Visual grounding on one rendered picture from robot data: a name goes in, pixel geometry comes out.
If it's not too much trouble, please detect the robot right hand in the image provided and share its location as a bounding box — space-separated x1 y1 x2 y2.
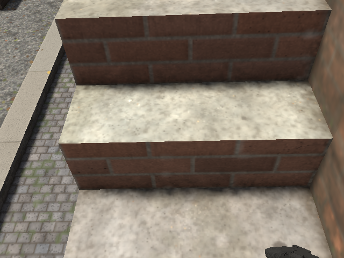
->
265 245 319 258

